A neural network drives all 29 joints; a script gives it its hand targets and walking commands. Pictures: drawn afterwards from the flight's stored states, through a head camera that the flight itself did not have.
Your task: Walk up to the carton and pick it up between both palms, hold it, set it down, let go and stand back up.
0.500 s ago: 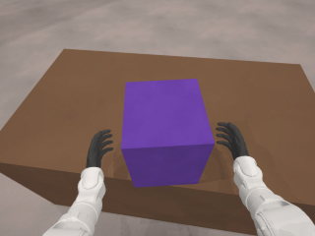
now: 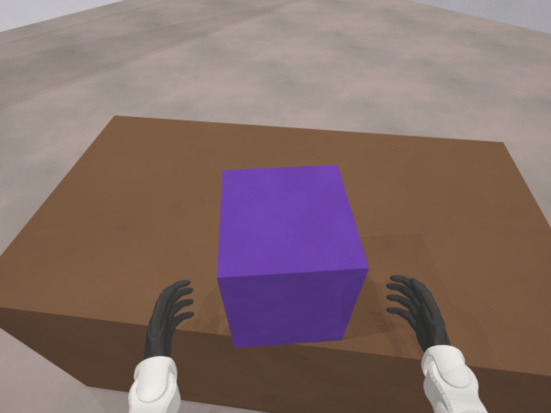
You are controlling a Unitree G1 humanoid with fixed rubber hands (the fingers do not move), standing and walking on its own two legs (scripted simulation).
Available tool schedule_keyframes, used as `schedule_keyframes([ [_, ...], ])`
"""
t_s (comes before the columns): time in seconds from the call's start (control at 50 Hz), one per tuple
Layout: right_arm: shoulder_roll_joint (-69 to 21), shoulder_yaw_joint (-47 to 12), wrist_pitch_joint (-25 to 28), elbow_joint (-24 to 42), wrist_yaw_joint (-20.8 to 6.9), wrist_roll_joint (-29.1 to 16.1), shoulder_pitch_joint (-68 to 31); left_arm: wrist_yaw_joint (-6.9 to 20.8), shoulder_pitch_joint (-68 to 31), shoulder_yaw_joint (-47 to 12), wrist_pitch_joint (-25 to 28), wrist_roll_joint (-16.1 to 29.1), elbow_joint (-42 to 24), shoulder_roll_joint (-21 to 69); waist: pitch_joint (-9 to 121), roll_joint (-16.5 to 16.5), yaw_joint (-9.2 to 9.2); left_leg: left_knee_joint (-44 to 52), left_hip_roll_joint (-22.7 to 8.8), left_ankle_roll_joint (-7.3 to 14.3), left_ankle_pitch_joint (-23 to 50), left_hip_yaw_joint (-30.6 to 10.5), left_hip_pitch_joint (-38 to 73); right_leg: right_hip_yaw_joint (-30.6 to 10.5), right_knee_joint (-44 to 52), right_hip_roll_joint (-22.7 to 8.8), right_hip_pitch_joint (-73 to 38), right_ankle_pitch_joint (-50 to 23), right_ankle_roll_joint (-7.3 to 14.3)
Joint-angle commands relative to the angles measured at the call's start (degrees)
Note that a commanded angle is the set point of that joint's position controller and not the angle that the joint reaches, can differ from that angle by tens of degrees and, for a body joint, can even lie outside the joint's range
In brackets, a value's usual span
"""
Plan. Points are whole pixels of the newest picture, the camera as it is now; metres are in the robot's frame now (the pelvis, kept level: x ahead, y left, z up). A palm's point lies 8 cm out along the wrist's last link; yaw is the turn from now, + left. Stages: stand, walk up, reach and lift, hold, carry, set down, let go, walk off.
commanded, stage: set down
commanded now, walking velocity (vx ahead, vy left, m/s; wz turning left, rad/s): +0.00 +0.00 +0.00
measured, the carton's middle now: (284, 258) +0.39 -0.01 -0.03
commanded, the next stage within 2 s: let go in 1.90 s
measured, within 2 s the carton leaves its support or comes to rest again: neither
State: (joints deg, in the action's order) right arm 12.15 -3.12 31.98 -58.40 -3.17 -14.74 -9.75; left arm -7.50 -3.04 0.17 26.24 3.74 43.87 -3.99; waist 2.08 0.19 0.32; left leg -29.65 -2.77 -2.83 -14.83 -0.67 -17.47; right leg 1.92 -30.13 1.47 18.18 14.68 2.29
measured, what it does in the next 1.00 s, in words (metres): stands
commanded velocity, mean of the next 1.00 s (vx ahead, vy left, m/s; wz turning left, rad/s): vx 0.00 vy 0.00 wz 0.00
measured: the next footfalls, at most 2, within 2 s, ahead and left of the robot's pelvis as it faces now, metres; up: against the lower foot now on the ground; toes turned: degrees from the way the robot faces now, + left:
none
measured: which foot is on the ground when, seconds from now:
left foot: down 0.00-1.00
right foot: down 0.00-1.00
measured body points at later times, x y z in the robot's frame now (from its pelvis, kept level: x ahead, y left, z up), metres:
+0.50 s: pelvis +0.01 +0.01 +0.01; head +0.00 +0.02 +0.46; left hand +0.21 +0.19 -0.03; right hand +0.21 -0.22 -0.04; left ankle +0.00 +0.15 -0.73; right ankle +0.01 -0.09 -0.73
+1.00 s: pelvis +0.02 +0.02 +0.01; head +0.00 +0.03 +0.46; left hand +0.20 +0.22 -0.04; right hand +0.19 -0.20 -0.05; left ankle +0.00 +0.15 -0.73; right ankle +0.01 -0.09 -0.73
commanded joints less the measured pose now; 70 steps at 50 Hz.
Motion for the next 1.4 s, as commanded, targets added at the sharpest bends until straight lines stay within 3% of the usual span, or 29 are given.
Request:
schedule_keyframes([
  [0.0, 7.1, 1.6, 2.0, 9.3, -0.4, -0.5, -6.4, -0.3, -5.2, -0.2, 0.7, -0.2, -10.0, -3.3, 10.5, 2.1, -0.59, 3.6, 3.8, 0.5, 14.6, 1.1, 6.2, -4.0, 5.7, 1.2, -10.3, -10.5, -0.2],
  [0.04, 5.9, 0.8, 1.3, 9.4, -0.5, 0.2, -6.9, 0.0, -6.0, 0.6, 0.6, -0.1, -7.6, -3.3, 8.3, 3.5, -1.07, 4.1, 4.2, 1.0, 11.9, 1.7, 5.2, -4.6, 6.8, 0.6, -9.2, -6.5, -0.1],
  [0.06, 6.2, 0.7, 1.0, 7.3, -0.6, 0.4, -3.1, -0.1, -3.5, -1.0, 0.2, -0.4, -8.5, -2.4, 5.7, 3.3, 0.80, 4.6, 4.0, 0.9, 11.6, 1.5, 6.6, -4.1, 7.7, 0.6, -9.0, -6.1, 0.2],
  [0.08, 6.4, 0.5, 1.8, 10.6, -0.6, -1.1, 6.2, -0.5, 5.9, -1.5, 0.1, -1.7, -16.2, -0.7, 6.7, 2.4, 1.17, 5.1, 3.8, 1.0, 15.5, 0.9, 10.0, -4.7, 7.7, 0.3, -11.9, -11.5, 0.2],
  [0.1, 5.2, 0.2, 0.9, 8.8, -0.5, -0.4, -1.5, 0.2, -3.5, 0.3, -0.2, -0.9, -9.1, -3.1, 4.5, 2.0, -0.69, 5.4, 4.5, 1.5, 10.0, 2.2, 7.2, -5.3, 8.2, -0.2, -8.9, -4.7, -0.1],
  [0.12, 6.4, 1.3, 0.5, 9.9, -1.0, 0.3, -3.6, -0.4, -5.5, -0.4, 0.1, -1.0, -9.2, -2.8, 4.9, 1.2, -0.21, 5.8, 3.9, 1.2, 9.4, 1.7, 7.0, -4.7, 8.3, -0.1, -7.1, -2.5, 0.3],
  [0.18, 6.4, 0.9, 1.3, 14.6, -1.4, -0.8, 8.8, -0.9, 7.0, -2.1, -0.6, -1.7, -17.0, -1.0, 3.5, 1.3, -0.47, 6.6, 3.7, 0.7, 13.6, 1.6, 12.9, -4.3, 9.9, 0.4, -9.3, -6.5, 0.7],
  [0.2, 6.0, 1.4, 0.8, 14.2, -1.4, -0.1, 2.0, -0.6, 0.0, -1.8, -0.1, -1.1, -13.4, -2.2, 2.6, 1.3, -0.72, 6.9, 4.3, 0.7, 10.5, 2.2, 9.7, -4.4, 10.2, 0.3, -6.9, -2.2, 0.6],
  [0.26, 5.3, 0.8, 1.0, 18.8, -1.4, 0.1, 9.7, -0.7, 7.8, -1.3, -0.7, -1.1, -16.9, -1.7, 1.9, 3.3, -1.53, 7.4, 4.1, 1.3, 12.1, 2.7, 12.6, -4.6, 10.7, 0.2, -8.4, -4.6, 0.1],
  [0.34, 4.8, 0.6, 0.2, 19.5, -1.8, -0.2, 10.7, -1.2, 8.0, -1.8, -0.7, -2.3, -17.7, -1.9, -0.4, 1.2, -2.29, 8.3, 4.1, 1.2, 8.6, 2.9, 13.1, -4.5, 11.3, -0.5, -7.3, -0.4, 0.6],
  [0.4, 6.4, 2.3, -0.5, 20.0, -1.9, 0.9, 10.9, -1.4, 8.7, -2.1, -2.3, -1.9, -17.0, -1.7, -0.2, 2.6, -2.28, 9.4, 3.4, 1.3, 7.8, 2.8, 13.9, -4.2, 11.7, 0.1, -7.4, 0.6, 1.0],
  [0.42, 7.4, 2.6, -0.8, 20.1, -2.5, 0.5, 11.1, -2.1, 9.1, -3.6, -2.3, -2.0, -19.1, -1.0, -0.8, 0.7, -2.17, 9.7, 2.9, 0.6, 8.8, 2.0, 13.5, -3.5, 11.2, 0.6, -7.6, -0.1, 1.5],
  [0.46, 6.4, 2.7, -1.4, 17.7, -2.0, 1.6, 13.3, -1.5, 10.7, -3.1, -2.8, -2.6, -15.7, -0.9, -4.0, 2.4, -1.43, 9.1, 3.6, 0.8, 9.4, 2.7, 13.9, -3.7, 12.0, 0.0, -7.3, -0.6, 0.9],
  [0.52, 7.8, 3.1, -1.1, 20.5, -2.6, 0.6, 12.8, -2.0, 9.9, -3.5, -2.6, -1.2, -21.2, -2.0, 0.0, 0.9, -2.56, 8.6, 3.1, 0.1, 13.3, 2.9, 15.6, -3.1, 10.6, 0.8, -8.6, -3.9, 0.9],
  [0.54, 6.5, 2.6, -1.8, 19.2, -2.2, 1.2, 14.8, -1.3, 12.2, -4.3, -3.3, -1.2, -17.1, -1.3, -2.5, 3.1, -1.25, 8.7, 3.7, 0.8, 11.9, 2.9, 15.3, -3.7, 11.9, 0.0, -8.1, -3.0, 1.0],
  [0.6, 6.3, 1.3, -1.6, 19.5, -1.9, 1.1, 18.0, -1.0, 14.3, -2.5, -3.5, -1.6, -18.1, -2.4, -2.9, 2.4, -2.29, 8.5, 4.0, 0.7, 15.5, 3.5, 15.6, -4.2, 11.8, -0.1, -10.3, -6.8, 0.6],
  [0.66, 6.1, 0.9, -1.4, 21.1, -2.0, 1.1, 18.5, -0.5, 14.6, -2.2, -3.8, -1.9, -20.3, -3.0, -0.7, 3.6, -2.31, 7.8, 4.1, 1.1, 17.8, 3.4, 16.2, -3.6, 11.5, 0.1, -11.9, -10.3, 0.3],
  [0.7, 6.4, 1.8, -1.5, 21.8, -1.8, 1.1, 18.1, -0.6, 15.1, -2.7, -4.4, -2.0, -22.7, -3.7, 0.6, 0.7, -2.23, 8.3, 4.0, 0.1, 20.0, 2.8, 17.4, -3.3, 11.7, 0.4, -11.9, -12.2, 0.7],
  [0.76, 4.5, 1.1, -1.8, 20.5, -1.0, 2.3, 19.7, 1.0, 15.8, -2.0, -5.1, -1.8, -17.8, -5.6, -1.6, 2.7, -0.78, 8.0, 4.6, 1.1, 17.2, 3.2, 16.1, -4.1, 12.9, -0.7, -12.1, -11.5, 0.0],
  [0.78, 5.3, 1.5, -1.6, 22.2, -1.3, 2.0, 19.2, 0.3, 14.9, -2.9, -3.9, -1.5, -21.1, -5.4, -1.6, 1.5, -2.00, 8.3, 4.3, 0.5, 18.1, 2.9, 16.5, -3.1, 12.3, -0.2, -12.0, -10.8, 0.0],
  [0.82, 4.3, 1.4, -2.5, 20.1, -1.1, 2.8, 20.5, 1.1, 16.3, -2.6, -5.6, -2.9, -19.1, -5.5, -1.8, -0.6, -1.55, 8.8, 4.3, 0.6, 17.4, 2.8, 18.3, -3.7, 13.2, -0.4, -10.4, -9.6, 0.6],
  [0.92, 5.3, 2.7, -4.2, 22.5, -1.0, 4.7, 18.5, 1.0, 14.4, -2.7, -7.6, -1.6, -21.7, -6.1, -3.2, 2.1, -1.89, 9.9, 3.5, 0.7, 15.5, 2.7, 16.5, -2.7, 13.6, 0.4, -11.1, -6.8, 0.7],
  [1.0, 5.5, 3.8, -5.1, 22.3, -1.2, 5.2, 19.5, 1.1, 17.4, -2.5, -8.7, -1.6, -20.8, -5.9, -2.3, 0.9, -2.60, 10.3, 3.3, 0.1, 18.2, 2.4, 17.5, -2.4, 13.9, 0.5, -11.5, -8.1, 1.1],
  [1.06, 5.9, 3.3, -7.4, 17.8, -0.9, 7.0, 18.5, 1.6, 15.1, -2.3, -11.3, -3.8, -17.9, -5.4, -4.9, 0.1, -1.78, 11.3, 3.1, 0.0, 14.6, 2.2, 17.2, -2.0, 14.4, 0.6, -10.9, -5.1, 1.3],
  [1.22, 4.3, 4.9, -9.8, 21.8, 0.2, 8.6, 18.9, 2.3, 14.5, -1.8, -14.7, -2.7, -21.2, -7.6, -3.1, 1.0, -1.42, 11.7, 2.9, 0.3, 15.5, 3.0, 18.0, -2.1, 15.5, 0.4, -11.3, -7.2, 0.7],
  [1.24, 4.1, 4.4, -10.6, 20.0, 0.6, 9.5, 17.6, 3.0, 13.1, -1.8, -16.4, -3.6, -17.1, -7.6, -5.5, 1.0, -0.61, 11.7, 3.5, 0.6, 12.9, 3.5, 16.9, -2.1, 16.0, -0.2, -10.6, -5.5, 0.2],
  [1.3, 4.2, 5.1, -11.5, 23.2, 0.6, 9.7, 18.4, 2.8, 13.1, -1.2, -16.6, -2.5, -21.3, -8.1, -3.7, 1.4, -1.82, 11.5, 3.3, 0.2, 14.8, 3.5, 17.4, -1.5, 15.6, -0.1, -12.0, -6.5, -0.1],
  [1.32, 5.2, 5.9, -12.2, 22.3, 0.2, 9.9, 17.5, 2.5, 12.3, -1.6, -17.4, -3.0, -21.2, -7.9, -3.6, -0.7, -2.14, 11.8, 2.5, -0.2, 15.0, 3.2, 17.9, -1.4, 15.3, 0.3, -11.0, -6.1, 0.3],
  [1.38, 3.7, 5.7, -13.0, 23.3, 0.7, 10.5, 18.6, 2.9, 13.1, -0.6, -19.3, -3.1, -21.5, -9.3, -2.7, -0.3, -1.01, 11.9, 3.0, 0.3, 13.0, 3.5, 17.5, -1.9, 16.0, -0.2, -12.8, -6.2, 0.2],
])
